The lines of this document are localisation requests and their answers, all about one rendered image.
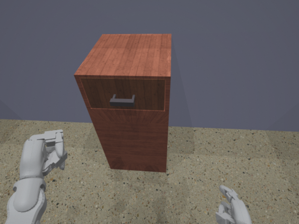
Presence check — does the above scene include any cabinet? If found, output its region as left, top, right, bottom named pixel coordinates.
left=74, top=34, right=171, bottom=173

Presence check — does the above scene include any robot left hand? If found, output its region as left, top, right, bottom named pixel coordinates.
left=20, top=129, right=67, bottom=180

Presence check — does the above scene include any handle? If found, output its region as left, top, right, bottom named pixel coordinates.
left=110, top=94, right=135, bottom=107

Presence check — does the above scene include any robot right hand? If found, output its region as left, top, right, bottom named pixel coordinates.
left=216, top=185, right=252, bottom=224

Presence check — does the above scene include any robot left forearm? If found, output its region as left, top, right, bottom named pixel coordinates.
left=5, top=177, right=47, bottom=224

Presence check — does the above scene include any drawer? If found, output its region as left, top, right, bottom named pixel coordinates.
left=81, top=77, right=165, bottom=111

